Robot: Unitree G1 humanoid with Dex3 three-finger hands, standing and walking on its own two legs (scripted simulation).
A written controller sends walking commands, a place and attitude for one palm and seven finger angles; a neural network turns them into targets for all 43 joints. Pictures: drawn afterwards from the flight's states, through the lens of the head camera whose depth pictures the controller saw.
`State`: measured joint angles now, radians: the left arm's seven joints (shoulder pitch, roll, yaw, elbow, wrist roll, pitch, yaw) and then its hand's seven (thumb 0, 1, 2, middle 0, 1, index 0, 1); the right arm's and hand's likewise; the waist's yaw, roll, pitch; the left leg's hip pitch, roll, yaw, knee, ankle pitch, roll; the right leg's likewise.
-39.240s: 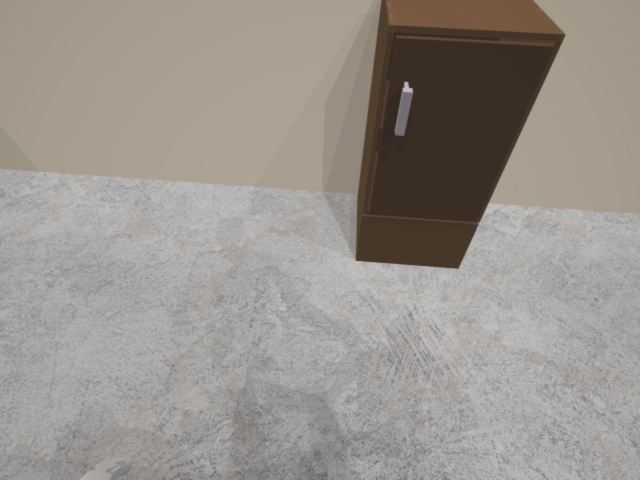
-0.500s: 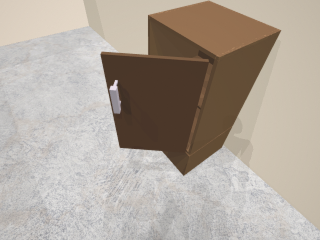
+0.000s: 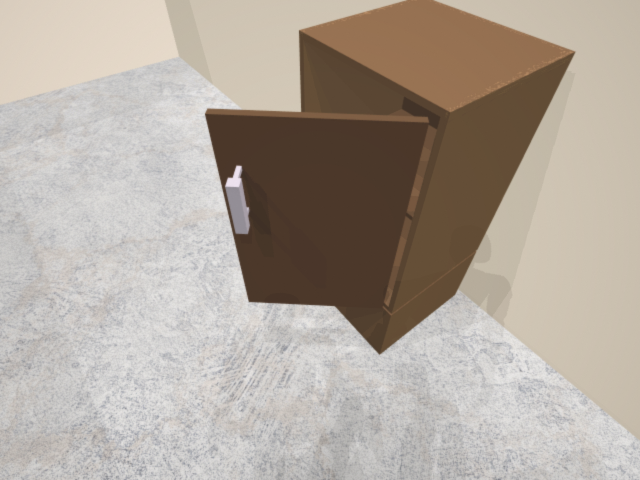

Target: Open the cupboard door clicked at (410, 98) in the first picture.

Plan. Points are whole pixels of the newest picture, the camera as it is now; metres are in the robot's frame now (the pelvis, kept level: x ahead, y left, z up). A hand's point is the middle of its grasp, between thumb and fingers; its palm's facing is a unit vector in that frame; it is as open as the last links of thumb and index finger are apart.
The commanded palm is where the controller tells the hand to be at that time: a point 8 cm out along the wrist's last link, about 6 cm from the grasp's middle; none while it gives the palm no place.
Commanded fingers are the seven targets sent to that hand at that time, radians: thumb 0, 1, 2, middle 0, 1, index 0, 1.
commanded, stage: shuffle to correct the standing spot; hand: left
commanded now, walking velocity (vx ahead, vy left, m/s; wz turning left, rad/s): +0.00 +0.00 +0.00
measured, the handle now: (240, 199) +0.61 +0.19 -0.05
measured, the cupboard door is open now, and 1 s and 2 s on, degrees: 49 49 49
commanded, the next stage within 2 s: come to a stop and stand still in 0.36 s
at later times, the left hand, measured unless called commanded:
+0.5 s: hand out of the picture -0.01 +0.16 -0.19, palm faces +0.07 -0.98 -0.17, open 7.4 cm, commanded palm none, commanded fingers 0.00 0.90 0.90 -0.20 -0.30 -0.20 -0.30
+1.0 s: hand (232, 455) +0.19 +0.14 -0.17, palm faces -0.02 -0.97 -0.25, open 7.4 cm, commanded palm none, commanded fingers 0.00 0.90 0.90 -0.20 -0.30 -0.20 -0.30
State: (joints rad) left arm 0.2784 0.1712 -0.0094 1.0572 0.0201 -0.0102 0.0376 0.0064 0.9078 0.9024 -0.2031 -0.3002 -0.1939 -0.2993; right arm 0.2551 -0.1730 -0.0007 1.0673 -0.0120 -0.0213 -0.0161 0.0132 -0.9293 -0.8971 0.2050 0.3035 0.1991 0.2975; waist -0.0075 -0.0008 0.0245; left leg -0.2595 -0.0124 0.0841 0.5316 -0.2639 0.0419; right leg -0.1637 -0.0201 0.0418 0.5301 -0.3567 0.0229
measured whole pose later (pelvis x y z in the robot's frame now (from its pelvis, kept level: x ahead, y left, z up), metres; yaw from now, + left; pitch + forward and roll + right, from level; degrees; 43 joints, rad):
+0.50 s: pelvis +0.06 +0.00 -0.01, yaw +1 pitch +0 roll -1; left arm 0.42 0.16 0.02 1.09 0.03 -0.04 0.02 0.01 0.91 0.90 -0.20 -0.30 -0.20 -0.30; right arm 0.28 -0.17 -0.01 1.08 -0.01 -0.02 0.00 0.00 -0.91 -0.90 0.20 0.30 0.20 0.30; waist 0.02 -0.01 0.02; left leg -0.29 0.02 0.10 0.68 -0.41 0.04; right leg -0.10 0.00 0.01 0.56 -0.46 0.00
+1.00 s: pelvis +0.10 -0.04 -0.01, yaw -1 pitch +0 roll +1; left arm 0.15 0.17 0.04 0.96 0.03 0.00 0.03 0.01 0.91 0.90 -0.20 -0.30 -0.19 -0.30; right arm 0.28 -0.14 -0.04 1.05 -0.02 0.01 -0.03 0.00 -0.91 -0.90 0.21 0.30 0.20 0.30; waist -0.02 0.02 0.11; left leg -0.19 0.05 0.11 0.63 -0.43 -0.01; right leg -0.34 -0.02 -0.08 0.61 -0.28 -0.02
